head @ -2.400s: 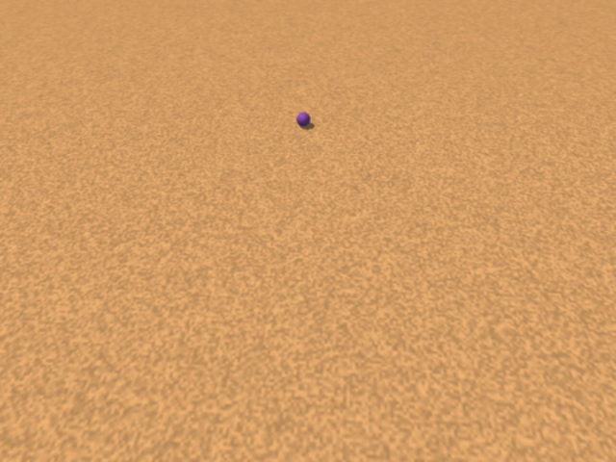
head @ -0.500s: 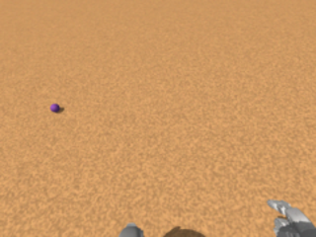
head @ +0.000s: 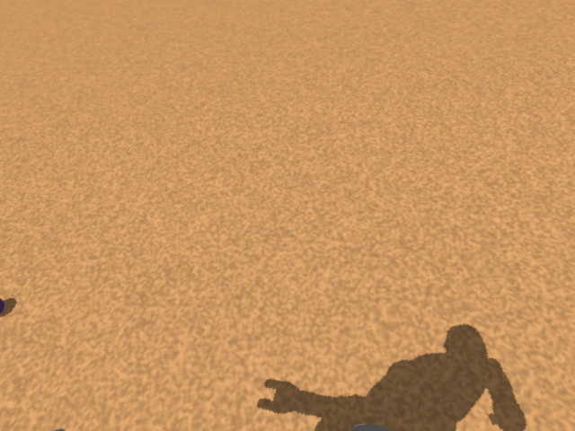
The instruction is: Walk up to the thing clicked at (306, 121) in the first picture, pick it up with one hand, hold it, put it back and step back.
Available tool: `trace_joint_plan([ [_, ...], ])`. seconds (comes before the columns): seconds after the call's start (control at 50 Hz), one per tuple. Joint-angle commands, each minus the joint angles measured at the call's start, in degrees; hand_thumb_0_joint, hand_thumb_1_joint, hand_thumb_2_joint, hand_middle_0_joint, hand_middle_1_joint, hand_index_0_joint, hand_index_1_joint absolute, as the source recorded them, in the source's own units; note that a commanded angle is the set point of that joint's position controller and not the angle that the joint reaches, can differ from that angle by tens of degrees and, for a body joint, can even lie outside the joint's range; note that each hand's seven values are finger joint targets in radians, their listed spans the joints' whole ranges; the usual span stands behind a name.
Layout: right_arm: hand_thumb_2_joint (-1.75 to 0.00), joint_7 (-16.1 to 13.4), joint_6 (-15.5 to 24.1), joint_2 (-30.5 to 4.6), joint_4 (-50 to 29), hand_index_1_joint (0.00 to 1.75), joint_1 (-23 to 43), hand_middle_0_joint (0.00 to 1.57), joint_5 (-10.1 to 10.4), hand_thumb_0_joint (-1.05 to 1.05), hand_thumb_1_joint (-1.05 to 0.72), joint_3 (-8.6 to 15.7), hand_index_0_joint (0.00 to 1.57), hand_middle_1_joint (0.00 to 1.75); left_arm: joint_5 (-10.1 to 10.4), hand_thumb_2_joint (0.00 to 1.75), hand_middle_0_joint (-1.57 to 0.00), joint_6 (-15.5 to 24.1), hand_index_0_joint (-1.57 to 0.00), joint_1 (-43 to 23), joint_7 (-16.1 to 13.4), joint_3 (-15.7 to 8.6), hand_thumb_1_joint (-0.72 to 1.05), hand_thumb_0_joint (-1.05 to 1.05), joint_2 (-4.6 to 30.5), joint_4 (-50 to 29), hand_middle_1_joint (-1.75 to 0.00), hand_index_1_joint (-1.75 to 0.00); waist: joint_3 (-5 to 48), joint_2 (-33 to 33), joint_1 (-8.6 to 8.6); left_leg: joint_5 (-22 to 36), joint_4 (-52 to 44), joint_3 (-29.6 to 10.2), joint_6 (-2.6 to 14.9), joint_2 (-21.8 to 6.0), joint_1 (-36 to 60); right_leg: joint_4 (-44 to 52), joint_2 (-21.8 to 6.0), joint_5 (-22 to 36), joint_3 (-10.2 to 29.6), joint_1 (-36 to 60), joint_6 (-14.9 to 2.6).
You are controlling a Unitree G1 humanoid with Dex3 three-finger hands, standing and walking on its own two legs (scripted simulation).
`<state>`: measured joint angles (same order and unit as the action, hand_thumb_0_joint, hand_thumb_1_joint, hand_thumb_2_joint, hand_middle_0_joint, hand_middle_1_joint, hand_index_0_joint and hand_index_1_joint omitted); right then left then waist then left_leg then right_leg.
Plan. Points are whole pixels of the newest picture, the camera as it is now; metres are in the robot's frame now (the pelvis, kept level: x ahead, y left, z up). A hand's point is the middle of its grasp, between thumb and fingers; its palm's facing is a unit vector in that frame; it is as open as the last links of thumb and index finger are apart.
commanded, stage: walk up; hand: left
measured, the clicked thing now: out of the picture +0.87 +1.16 -0.71
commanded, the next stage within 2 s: none
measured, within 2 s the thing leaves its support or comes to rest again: neither
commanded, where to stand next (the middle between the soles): +0.44 +1.24 m, yaw -40 degrees
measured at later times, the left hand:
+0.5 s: hand out of the picture +0.28 +0.53 -0.14, palm faces -0.22 -0.80 -0.56, open 7.4 cm
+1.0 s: hand out of the picture +0.43 +0.74 -0.12, palm faces -0.26 -0.72 -0.64, open 7.4 cm
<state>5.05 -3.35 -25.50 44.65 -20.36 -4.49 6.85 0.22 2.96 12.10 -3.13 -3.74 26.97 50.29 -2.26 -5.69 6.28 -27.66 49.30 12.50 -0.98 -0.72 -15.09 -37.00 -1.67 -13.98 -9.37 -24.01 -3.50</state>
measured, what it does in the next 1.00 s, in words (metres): steps to the left, turning right: left foot, then right foot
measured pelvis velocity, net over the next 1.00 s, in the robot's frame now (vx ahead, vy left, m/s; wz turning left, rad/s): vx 0.27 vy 0.43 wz -0.30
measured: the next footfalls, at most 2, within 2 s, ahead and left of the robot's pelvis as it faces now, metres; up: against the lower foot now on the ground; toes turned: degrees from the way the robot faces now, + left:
left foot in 0.32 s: +0.25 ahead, +0.33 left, +0.00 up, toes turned -3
right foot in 0.64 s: +0.32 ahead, +0.15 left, +0.00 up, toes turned -20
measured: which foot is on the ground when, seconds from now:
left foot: up 0.00-0.30, down 0.32-0.64, up 0.66-0.96, down 0.98-1.00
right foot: down 0.00-0.34, up 0.36-0.62, down 0.64-0.98, up 1.00-1.00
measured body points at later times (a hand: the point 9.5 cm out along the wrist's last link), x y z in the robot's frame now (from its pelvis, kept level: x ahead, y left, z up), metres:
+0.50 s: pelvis +0.17 +0.22 +0.00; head +0.22 +0.21 +0.45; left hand +0.29 +0.57 -0.10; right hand +0.21 -0.11 -0.10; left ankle +0.21 +0.33 -0.71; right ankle +0.16 +0.08 -0.66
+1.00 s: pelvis +0.27 +0.43 -0.03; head +0.29 +0.40 +0.41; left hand +0.44 +0.78 -0.08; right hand +0.29 +0.07 -0.13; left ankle +0.33 +0.58 -0.72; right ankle +0.28 +0.18 -0.71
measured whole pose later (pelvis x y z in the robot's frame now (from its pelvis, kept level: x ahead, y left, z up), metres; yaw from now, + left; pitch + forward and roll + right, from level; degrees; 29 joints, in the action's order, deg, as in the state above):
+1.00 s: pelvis +0.27 +0.43 -0.03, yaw -17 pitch +0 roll +0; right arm 6.5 -4.2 -28.7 39.4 -12.7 -5.0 7.5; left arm -3.1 3.2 18.7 -5.0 -4.9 29.5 47.2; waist -3.1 -4.1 0.0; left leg -28.6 54.6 -1.1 -1.6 -3.9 -26.9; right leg -51.9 -9.6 -22.5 7.4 -33.6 -1.9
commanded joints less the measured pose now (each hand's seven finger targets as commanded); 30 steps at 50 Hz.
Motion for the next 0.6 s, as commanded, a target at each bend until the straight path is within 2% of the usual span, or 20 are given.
trace_joint_plan([
  [0.0, -0.9, -1.7, 1.7, -14.7, -10.7, 0.3, 9.1, 0.2, 0.9, 0.0, -0.9, 3.1, 0.2, 0.3, 1.8, 0.9, -0.2, 0.0, -0.2, 9.5, -4.7, -5.6, 0.9, 0.0, 20.1, -2.4, -0.3, -0.3, 3.9, 1.3, -8.37, -1.0, 32.2, -23.2, -5.84, -7.0, -34.9, 20.8, -29.1, -13.9, 45.9, 22.2, -18.98],
  [0.04, -0.9, -0.8, 1.2, -13.2, -8.9, 0.3, 7.0, 0.2, 1.4, 0.0, -0.9, 2.5, 0.2, 0.3, 0.7, 0.9, -0.2, 1.2, -0.2, 5.2, -4.3, -4.6, 0.9, 0.0, 17.3, -2.9, -0.3, -0.3, 1.8, 3.2, -4.69, 7.1, 24.6, -22.4, -2.66, -7.6, -30.2, 20.0, -18.9, -11.7, 29.6, 15.9, -11.24],
  [0.06, -0.9, 0.1, 0.5, -12.7, -7.7, 0.3, 6.5, 0.2, 1.4, 0.0, -0.9, 2.1, 0.2, 0.3, 0.0, 0.9, -0.2, 1.8, -0.2, 3.8, -3.8, -4.7, 0.9, 0.0, 17.0, -3.1, -0.3, -0.3, 0.8, 7.2, -3.14, 8.9, 21.8, -21.2, -2.14, -7.6, -26.8, 19.2, -16.5, -9.1, 24.6, 11.2, -8.79],
  [0.12, -0.9, 1.8, -0.5, -11.8, -6.8, 0.3, 5.9, 0.2, 1.3, 0.0, -0.9, 2.1, 0.2, 0.3, -1.2, 0.9, -0.2, 3.0, -0.2, 2.7, -3.0, -5.1, 0.9, 0.0, 17.5, -3.4, -0.3, -0.3, -0.7, 11.6, -2.55, 11.0, 15.2, -17.8, -2.04, -8.3, -19.1, 17.1, -12.5, -5.0, 16.2, 1.1, -7.68],
  [0.22, -0.9, 2.9, 0.0, -11.2, -8.2, 0.3, 11.9, 0.2, 1.3, 0.0, -0.9, 2.1, 0.2, 0.3, -2.2, 0.9, -0.2, 3.2, -0.2, 5.4, -2.8, -6.4, 0.9, 0.0, 21.0, -2.8, -0.3, -0.3, 0.5, 14.4, -4.39, 12.6, 1.5, -12.7, -0.89, -7.5, -11.6, 13.0, -11.5, -5.0, 14.8, -2.1, -7.61],
  [0.26, -0.9, 2.6, 0.2, -11.9, -7.0, 0.3, 8.9, 0.2, 1.4, 0.0, -0.9, 3.0, 0.2, 0.3, -2.1, 0.9, -0.2, 2.7, -0.2, 3.2, -2.9, -6.3, 0.9, 0.0, 21.3, -3.3, -0.3, -0.3, 3.1, 14.0, -1.64, 10.1, -2.8, -10.5, -0.13, -5.5, -4.4, 7.8, -11.6, -0.4, 14.1, -4.0, -6.68],
  [0.28, -0.9, 2.2, 0.4, -11.6, -5.5, 0.3, 3.7, 0.2, 1.1, 0.0, -0.9, 3.5, 0.2, 0.3, -2.0, 0.9, -0.2, 2.3, -0.2, 0.3, -3.0, -5.7, 0.9, 0.0, 20.3, -3.8, -0.3, -0.3, 4.2, 11.8, 2.29, 10.9, -8.2, -8.5, 0.19, -3.7, 3.0, 1.5, -10.0, 0.5, 11.5, -8.0, -5.06],
  [0.3, -0.9, 1.5, 0.9, -13.2, -3.4, 0.3, -2.8, 0.2, 0.4, 0.0, -0.9, 4.8, 0.2, 0.3, -2.2, 0.9, -0.2, 1.8, -0.2, 1.2, -3.0, -4.1, 0.9, 0.0, 15.3, -3.8, -0.3, -0.3, 6.9, 2.3, 6.2, 7.4, -13.9, -10.6, 1.44, -2.1, 13.0, -14.4, -5.4, 0.1, 6.9, -14.0, -2.51],
  [0.32, -0.9, 0.7, 2.0, -19.2, -3.8, 0.3, -4.4, 0.2, -0.7, 0.0, -0.9, 5.7, 0.2, 0.3, -1.5, 0.9, -0.2, 1.6, -0.2, 3.5, -3.1, -2.1, 0.9, 0.0, 7.7, -4.7, -0.3, -0.3, 4.5, -18.8, 6.12, 11.6, -27.4, -31.3, 3.45, -15.8, 15.2, -29.6, 5.3, -21.2, 4.1, -26.1, 0.13],
  [0.34, -0.9, -0.5, 2.4, -23.2, -4.4, 0.3, 0.3, 0.2, 0.9, 0.0, -0.9, 6.1, 0.2, 0.3, -0.6, 0.9, -0.2, 1.5, -0.2, 4.5, -4.9, -1.6, 0.9, 0.0, 8.5, -3.3, -0.3, -0.3, 6.1, -21.6, 2.77, 10.0, -32.7, -44.8, 8.37, -20.9, 14.0, -37.2, 3.5, -22.2, 11.6, -28.3, -1.81],
  [0.36, -0.9, -1.2, 2.4, -19.7, -5.4, 0.3, 3.3, 0.2, 1.2, 0.0, -0.9, 5.9, 0.2, 0.3, -0.2, 0.9, -0.2, 1.8, -0.2, 2.6, -4.9, -1.1, 0.9, 0.0, 10.7, -2.2, -0.3, -0.3, 4.2, -12.6, 1.92, 13.5, -30.7, -39.5, 8.42, -20.2, 10.0, -37.7, 0.6, -16.7, 12.2, -27.1, -1.68],
  [0.38, -0.9, -1.7, 2.4, -16.7, -6.4, 0.3, 5.1, 0.2, 1.1, 0.0, -0.9, 4.7, 0.2, 0.3, 0.8, 0.9, -0.2, 2.0, -0.2, 3.0, -4.5, -1.7, 0.9, 0.0, 12.1, -0.5, -0.3, -0.3, 4.0, -7.4, 1.42, 21.4, -25.7, -31.9, 7.87, -17.9, 10.0, -35.3, -0.4, -13.1, 12.4, -26.1, -0.92],
  [0.4, -0.9, -2.1, 2.4, -15.5, -6.8, 0.3, 7.0, 0.2, 0.8, 0.0, -0.9, 4.0, 0.2, 0.3, 1.3, 0.9, -0.2, 1.9, -0.2, 6.7, -4.2, -2.3, 0.9, 0.0, 12.7, 1.5, -0.3, -0.3, 5.2, -8.4, -0.93, 25.8, -21.9, -27.5, 8.36, -15.8, 11.6, -33.0, -1.9, -11.3, 12.2, -24.5, -0.32],
  [0.42, -0.9, -2.4, 2.4, -14.1, -7.4, 0.3, 8.9, 0.2, 0.7, 0.0, -0.9, 3.4, 0.2, 0.3, 1.2, 0.9, -0.2, 1.8, -0.2, 9.4, -4.0, -2.5, 0.9, 0.0, 13.5, 2.9, -0.3, -0.3, 5.9, -10.7, -2.05, 30.6, -19.4, -24.0, 10.44, -14.4, 11.9, -30.1, -3.1, -10.2, 10.5, -21.9, 0.26],
  [0.46, -0.9, -2.5, 2.2, -11.3, -8.8, 0.3, 10.6, 0.2, -0.2, 0.0, -0.9, 2.3, 0.2, 0.3, 0.9, 0.9, -0.2, 1.4, -0.2, 11.5, -3.4, -2.0, 0.9, 0.0, 11.7, 3.6, -0.3, -0.3, 6.7, -9.3, -2.22, 41.6, -16.9, -19.0, 13.88, -13.0, 12.4, -23.4, -2.5, -11.3, 6.8, -17.4, 2.0],
  [0.48, -0.9, -2.5, 2.1, -11.0, -9.3, 0.3, 10.4, 0.2, -0.5, 0.0, -0.9, 2.1, 0.2, 0.3, 0.6, 0.9, -0.2, 1.5, -0.2, 10.8, -3.3, -2.0, 0.9, 0.0, 10.5, 2.6, -0.3, -0.3, 6.5, -9.4, -1.92, 45.6, -16.7, -18.5, 15.7, -14.4, 10.7, -20.5, -2.6, -11.5, 4.4, -14.6, 2.07],
  [0.5, -0.9, -2.4, 1.9, -10.7, -10.0, 0.3, 9.9, 0.2, -0.5, 0.0, -0.9, 2.2, 0.2, 0.3, 0.7, 0.9, -0.2, 1.4, -0.2, 10.0, -3.2, -2.0, 0.9, 0.0, 10.4, 1.7, -0.3, -0.3, 6.1, -8.4, -1.44, 46.1, -17.2, -18.1, 16.0, -15.0, 8.5, -17.3, -2.5, -9.9, 3.7, -11.7, 1.64],
  [0.52, -0.9, -2.3, 1.7, -10.9, -10.9, 0.3, 10.9, 0.2, -0.4, 0.0, -0.9, 2.3, 0.2, 0.3, 0.8, 0.9, -0.2, 1.2, -0.2, 10.5, -3.2, -2.3, 0.9, 0.0, 10.6, 1.0, -0.3, -0.3, 5.0, -8.2, -2.33, 44.7, -17.8, -17.5, 15.18, -15.1, 3.5, -16.1, -2.7, -7.8, 3.6, -7.3, 0.97],
  [0.56, -0.9, -2.0, 1.1, -11.4, -13.1, 0.3, 16.9, 0.2, -0.1, 0.0, -0.9, 2.2, 0.2, 0.3, 0.4, 0.9, -0.2, 0.9, -0.2, 19.3, -3.4, -3.4, 0.9, 0.0, 10.6, 2.0, -0.3, -0.3, 5.5, -5.0, -8.83, 35.6, -12.5, -13.4, 11.21, -12.2, -8.1, -3.4, -2.9, 2.5, 6.0, 9.0, -1.38],
  [0.58, -0.9, -1.6, 1.0, -10.7, -14.6, 0.3, 18.7, 0.2, -0.1, 0.0, -0.9, 2.0, 0.2, 0.3, -0.4, 0.9, -0.2, 0.8, -0.2, 24.7, -3.9, -4.8, 0.9, 0.0, 13.1, 3.4, -0.3, -0.3, 6.9, 0.9, -12.05, 33.7, -3.8, -9.0, 7.96, -8.5, -15.4, 0.9, -1.3, 6.3, 4.9, 19.8, -1.8],
])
